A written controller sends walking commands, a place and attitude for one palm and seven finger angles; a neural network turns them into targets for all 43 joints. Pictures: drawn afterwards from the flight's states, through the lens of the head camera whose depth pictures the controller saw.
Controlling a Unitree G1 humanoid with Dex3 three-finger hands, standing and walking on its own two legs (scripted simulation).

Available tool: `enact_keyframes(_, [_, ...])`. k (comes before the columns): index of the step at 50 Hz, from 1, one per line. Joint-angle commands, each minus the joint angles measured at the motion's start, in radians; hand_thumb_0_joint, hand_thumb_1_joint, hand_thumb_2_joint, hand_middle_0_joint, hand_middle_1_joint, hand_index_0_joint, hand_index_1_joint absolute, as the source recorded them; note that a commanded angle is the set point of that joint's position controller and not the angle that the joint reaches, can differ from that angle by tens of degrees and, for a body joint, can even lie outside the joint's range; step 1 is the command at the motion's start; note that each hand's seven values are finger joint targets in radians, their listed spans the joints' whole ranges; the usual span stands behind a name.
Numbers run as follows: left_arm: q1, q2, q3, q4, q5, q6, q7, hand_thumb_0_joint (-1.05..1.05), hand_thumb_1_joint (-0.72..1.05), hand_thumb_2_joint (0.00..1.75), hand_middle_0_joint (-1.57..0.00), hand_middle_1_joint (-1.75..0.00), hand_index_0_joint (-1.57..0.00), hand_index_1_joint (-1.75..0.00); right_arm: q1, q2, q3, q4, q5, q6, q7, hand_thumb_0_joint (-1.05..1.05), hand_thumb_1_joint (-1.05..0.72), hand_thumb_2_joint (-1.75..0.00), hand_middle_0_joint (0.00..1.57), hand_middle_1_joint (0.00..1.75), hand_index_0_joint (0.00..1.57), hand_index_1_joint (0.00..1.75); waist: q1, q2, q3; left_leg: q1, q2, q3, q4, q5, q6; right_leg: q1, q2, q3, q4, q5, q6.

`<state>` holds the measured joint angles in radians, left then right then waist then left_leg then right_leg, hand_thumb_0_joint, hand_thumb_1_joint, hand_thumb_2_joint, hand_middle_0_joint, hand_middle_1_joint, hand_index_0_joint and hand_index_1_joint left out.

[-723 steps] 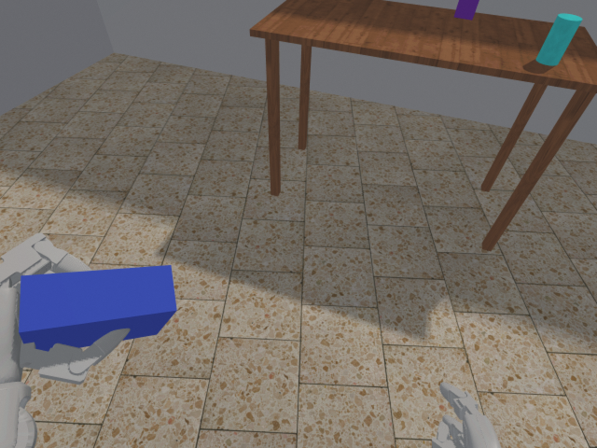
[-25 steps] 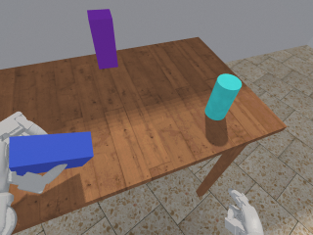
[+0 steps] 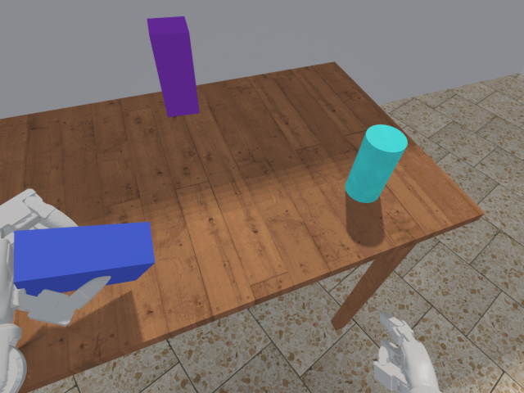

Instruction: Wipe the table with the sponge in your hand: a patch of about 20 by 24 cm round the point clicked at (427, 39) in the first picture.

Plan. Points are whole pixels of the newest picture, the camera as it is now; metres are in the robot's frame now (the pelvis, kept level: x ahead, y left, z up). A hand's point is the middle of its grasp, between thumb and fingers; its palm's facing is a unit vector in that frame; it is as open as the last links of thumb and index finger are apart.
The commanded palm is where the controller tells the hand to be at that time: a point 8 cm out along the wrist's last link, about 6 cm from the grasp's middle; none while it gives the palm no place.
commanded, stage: shuffle to correct the standing spot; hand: left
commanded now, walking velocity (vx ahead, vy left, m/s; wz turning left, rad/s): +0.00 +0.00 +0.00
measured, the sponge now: (106, 257) +0.24 +0.21 +0.13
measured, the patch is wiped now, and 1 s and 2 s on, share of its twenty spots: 0.00 0.00 0.00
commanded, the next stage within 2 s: come to a stop and stand still in 0.90 s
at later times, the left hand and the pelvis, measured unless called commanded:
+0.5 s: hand (100, 277) +0.20 +0.19 +0.16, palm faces +0.30 -0.84 -0.46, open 9.0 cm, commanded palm +0.14 +0.24 +0.17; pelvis -0.02 -0.04 -0.01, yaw -1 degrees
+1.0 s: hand (106, 334) +0.15 +0.16 +0.16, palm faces +0.31 -0.86 -0.42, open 9.0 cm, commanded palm +0.10 +0.22 +0.17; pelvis -0.06 -0.06 -0.01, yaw +0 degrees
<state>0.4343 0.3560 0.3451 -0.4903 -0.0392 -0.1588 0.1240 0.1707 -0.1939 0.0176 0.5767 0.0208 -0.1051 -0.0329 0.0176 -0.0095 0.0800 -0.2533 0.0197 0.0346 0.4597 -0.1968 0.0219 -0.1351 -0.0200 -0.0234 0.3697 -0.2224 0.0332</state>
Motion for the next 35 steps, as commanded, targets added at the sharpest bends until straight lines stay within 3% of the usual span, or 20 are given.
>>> enact_keyframes(1, [-0.043, 0.158, 0.111, -0.222, -0.009, -0.065, 0.013, 0.00, 0.10, 1.30, -1.20, -1.60, -1.20, -1.60, -0.073, -0.127, -0.061, -0.160, 0.000, -0.047, -0.011, 0.00, -0.90, -0.90, 0.20, 0.30, 0.20, 0.30, -0.003, 0.060, -0.192, 0.093, 0.065, -0.083, -0.078, 0.103, 0.002, 0.031, -0.041, 0.040, -0.027, 0.186, -0.047])
enact_keyframes(2, [-0.028, 0.177, 0.130, -0.218, -0.006, -0.063, 0.018, 0.00, 0.10, 1.30, -1.20, -1.60, -1.20, -1.60, -0.090, -0.124, -0.056, -0.155, 0.004, -0.049, -0.011, 0.00, -0.90, -0.90, 0.20, 0.30, 0.20, 0.30, -0.002, 0.069, -0.193, 0.106, 0.064, -0.077, -0.082, 0.109, 0.000, 0.018, -0.036, 0.034, -0.024, 0.180, -0.042])
enact_keyframes(3, [-0.020, 0.142, 0.099, -0.206, -0.014, -0.062, 0.011, 0.00, 0.10, 1.30, -1.20, -1.60, -1.20, -1.60, -0.074, -0.122, -0.052, -0.155, -0.003, -0.041, -0.011, 0.00, -0.90, -0.90, 0.20, 0.30, 0.20, 0.30, -0.003, 0.064, -0.191, 0.102, 0.066, -0.084, -0.094, 0.121, 0.000, 0.023, -0.026, 0.020, -0.027, 0.176, -0.039])
enact_keyframes(7, [-0.055, 0.193, 0.135, -0.256, -0.012, -0.060, 0.013, 0.00, 0.10, 1.30, -1.20, -1.60, -1.20, -1.60, -0.091, -0.118, -0.054, -0.163, 0.006, -0.046, -0.012, 0.00, -0.90, -0.90, 0.20, 0.30, 0.20, 0.30, -0.002, 0.098, -0.189, 0.141, 0.093, -0.093, -0.109, 0.212, -0.013, 0.001, -0.006, 0.008, 0.003, 0.168, -0.030])
enact_keyframes(8, [-0.054, 0.151, 0.098, -0.249, -0.020, -0.060, 0.005, 0.00, 0.10, 1.30, -1.20, -1.60, -1.20, -1.60, -0.074, -0.119, -0.052, -0.164, 0.000, -0.039, -0.011, 0.00, -0.90, -0.90, 0.20, 0.30, 0.20, 0.30, -0.004, 0.105, -0.185, 0.139, 0.099, -0.100, -0.117, 0.233, -0.010, -0.001, 0.001, -0.003, 0.003, 0.160, -0.028])
enact_keyframes(12, [-0.032, 0.192, 0.140, -0.263, -0.018, -0.063, 0.007, 0.00, 0.10, 1.30, -1.20, -1.60, -1.20, -1.60, -0.077, -0.115, -0.059, -0.172, 0.004, -0.049, -0.004, 0.00, -0.90, -0.90, 0.20, 0.30, 0.20, 0.30, 0.005, 0.151, -0.194, 0.160, 0.139, -0.096, -0.097, 0.340, -0.016, -0.024, 0.001, -0.004, 0.035, 0.130, -0.028])
enact_keyframes(13, [-0.025, 0.155, 0.106, -0.257, -0.027, -0.063, -0.001, 0.00, 0.10, 1.30, -1.20, -1.60, -1.20, -1.60, -0.065, -0.114, -0.055, -0.177, -0.002, -0.041, 0.000, 0.00, -0.90, -0.90, 0.20, 0.30, 0.20, 0.30, 0.004, 0.151, -0.190, 0.138, 0.146, -0.102, -0.103, 0.327, -0.008, -0.016, 0.005, -0.011, 0.028, 0.109, -0.024])
enact_keyframes(17, [0.018, 0.199, 0.158, -0.280, -0.027, -0.081, -0.002, 0.00, 0.10, 1.30, -1.20, -1.60, -1.20, -1.60, -0.071, -0.109, -0.062, -0.187, 0.002, -0.050, 0.009, 0.00, -0.90, -0.90, 0.20, 0.30, 0.20, 0.30, 0.011, 0.145, -0.202, 0.128, 0.173, -0.089, -0.044, 0.388, 0.000, -0.034, -0.010, 0.002, 0.035, 0.159, -0.032])
enact_keyframes(18, [0.020, 0.160, 0.123, -0.282, -0.034, -0.085, -0.011, 0.00, 0.10, 1.30, -1.20, -1.60, -1.20, -1.60, -0.055, -0.113, -0.062, -0.191, -0.004, -0.040, 0.014, 0.00, -0.90, -0.90, 0.20, 0.30, 0.20, 0.30, 0.009, 0.141, -0.209, 0.114, 0.175, -0.092, -0.041, 0.383, 0.003, -0.024, -0.004, -0.003, 0.035, 0.151, -0.033])
enact_keyframes(19, [0.005, 0.195, 0.153, -0.315, -0.033, -0.097, -0.011, 0.00, 0.10, 1.30, -1.20, -1.60, -1.20, -1.60, -0.057, -0.113, -0.074, -0.204, -0.001, -0.048, 0.011, 0.00, -0.90, -0.90, 0.20, 0.30, 0.20, 0.30, 0.011, 0.137, -0.196, 0.094, 0.184, -0.095, -0.012, 0.389, 0.002, -0.029, -0.018, 0.005, 0.035, 0.185, -0.039])
enact_keyframes(22, [0.050, 0.217, 0.189, -0.296, -0.037, -0.108, -0.013, 0.00, 0.10, 1.30, -1.20, -1.60, -1.20, -1.60, -0.063, -0.105, -0.072, -0.191, -0.001, -0.045, 0.011, 0.00, -0.90, -0.90, 0.20, 0.30, 0.20, 0.30, 0.005, 0.076, -0.214, 0.085, 0.150, -0.058, 0.049, 0.329, -0.009, -0.046, -0.038, 0.032, 0.004, 0.281, -0.053])
enact_keyframes(23, [0.053, 0.185, 0.159, -0.303, -0.045, -0.112, -0.021, 0.00, 0.10, 1.30, -1.20, -1.60, -1.20, -1.60, -0.043, -0.109, -0.075, -0.198, -0.007, -0.036, 0.012, 0.00, -0.90, -0.90, 0.20, 0.30, 0.20, 0.30, -0.001, 0.049, -0.224, 0.073, 0.133, -0.048, 0.076, 0.285, -0.015, -0.051, -0.054, 0.044, 0.002, 0.302, -0.062])
enact_keyframes(24, [0.017, 0.222, 0.185, -0.335, -0.042, -0.127, -0.022, 0.00, 0.10, 1.30, -1.20, -1.60, -1.20, -1.60, -0.042, -0.110, -0.089, -0.202, -0.006, -0.045, 0.003, 0.00, -0.90, -0.90, 0.20, 0.30, 0.20, 0.30, -0.007, 0.015, -0.205, 0.070, 0.109, -0.028, 0.128, 0.222, -0.024, -0.100, -0.088, 0.076, -0.003, 0.352, -0.080])
enact_keyframes(26, [0.040, 0.229, 0.200, -0.315, -0.048, -0.135, -0.018, 0.00, 0.10, 1.30, -1.20, -1.60, -1.20, -1.60, -0.028, -0.105, -0.092, -0.184, -0.008, -0.050, -0.003, 0.00, -0.90, -0.90, 0.20, 0.30, 0.20, 0.30, -0.016, -0.046, -0.232, 0.086, 0.052, -0.013, 0.212, 0.060, -0.039, -0.151, -0.160, 0.131, -0.015, 0.375, -0.121])
enact_keyframes(28, [0.093, 0.194, 0.179, -0.279, -0.063, -0.106, -0.009, 0.00, 0.10, 1.30, -1.20, -1.60, -1.20, -1.60, -0.026, -0.098, -0.087, -0.179, -0.002, -0.035, -0.005, 0.00, -0.90, -0.90, 0.20, 0.30, 0.20, 0.30, -0.020, -0.084, -0.243, 0.093, 0.038, -0.020, 0.234, -0.057, -0.036, -0.203, -0.196, 0.183, -0.040, 0.181, -0.145])
enact_keyframes(29, [0.070, 0.224, 0.199, -0.312, -0.065, -0.102, -0.006, 0.00, 0.10, 1.30, -1.20, -1.60, -1.20, -1.60, -0.042, -0.100, -0.088, -0.187, 0.000, -0.038, -0.013, 0.00, -0.90, -0.90, 0.20, 0.30, 0.20, 0.30, -0.016, -0.082, -0.211, 0.090, 0.035, -0.023, 0.235, -0.105, -0.035, -0.252, -0.202, 0.188, -0.052, 0.070, -0.151])
enact_keyframes(31, [0.080, 0.215, 0.198, -0.290, -0.069, -0.085, -0.003, 0.00, 0.10, 1.30, -1.20, -1.60, -1.20, -1.60, -0.058, -0.102, -0.081, -0.183, -0.002, -0.039, -0.022, 0.00, -0.90, -0.90, 0.20, 0.30, 0.20, 0.30, -0.015, -0.092, -0.158, 0.079, 0.051, -0.034, 0.124, -0.111, -0.025, -0.270, -0.161, 0.164, -0.052, -0.065, -0.129])
enact_keyframes(32, [0.107, 0.212, 0.197, -0.259, -0.069, -0.072, 0.004, 0.00, 0.10, 1.30, -1.20, -1.60, -1.20, -1.60, -0.081, -0.107, -0.074, -0.175, 0.000, -0.037, -0.027, 0.00, -0.90, -0.90, 0.20, 0.30, 0.20, 0.30, -0.017, -0.032, -0.139, 0.086, 0.078, -0.063, 0.044, -0.097, -0.011, -0.282, -0.114, 0.143, -0.025, -0.088, -0.105])
enact_keyframes(33, [0.105, 0.197, 0.177, -0.271, -0.065, -0.073, 0.000, 0.00, 0.10, 1.30, -1.20, -1.60, -1.20, -1.60, -0.063, -0.114, -0.072, -0.175, -0.010, -0.027, -0.029, 0.00, -0.90, -0.90, 0.20, 0.30, 0.20, 0.30, -0.016, 0.018, -0.142, 0.048, 0.122, -0.104, -0.015, -0.029, 0.012, -0.234, -0.062, 0.083, 0.022, -0.038, -0.068])
enact_keyframes(35, [0.036, 0.230, 0.202, -0.332, -0.054, -0.093, -0.002, 0.00, 0.10, 1.30, -1.20, -1.60, -1.20, -1.60, -0.072, -0.120, -0.072, -0.180, -0.016, -0.037, -0.033, 0.00, -0.90, -0.90, 0.20, 0.30, 0.20, 0.30, -0.012, 0.153, -0.155, -0.066, 0.228, -0.214, -0.097, 0.058, 0.047, -0.122, -0.008, 0.033, 0.145, 0.007, -0.027])
